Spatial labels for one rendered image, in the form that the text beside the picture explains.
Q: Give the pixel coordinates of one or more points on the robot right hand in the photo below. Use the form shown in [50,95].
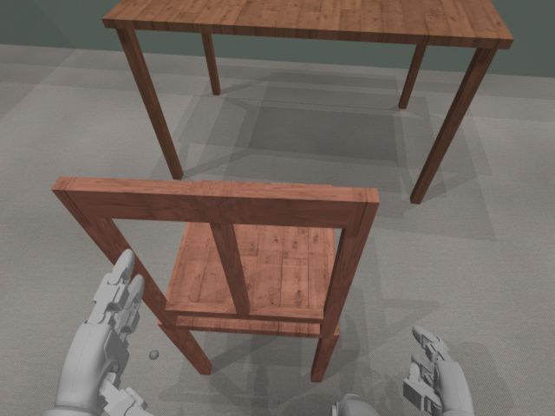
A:
[444,387]

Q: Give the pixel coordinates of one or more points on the robot left hand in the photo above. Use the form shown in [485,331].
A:
[100,342]

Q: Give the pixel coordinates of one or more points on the table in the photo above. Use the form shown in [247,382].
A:
[452,23]

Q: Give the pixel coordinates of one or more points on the chair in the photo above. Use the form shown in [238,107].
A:
[255,258]

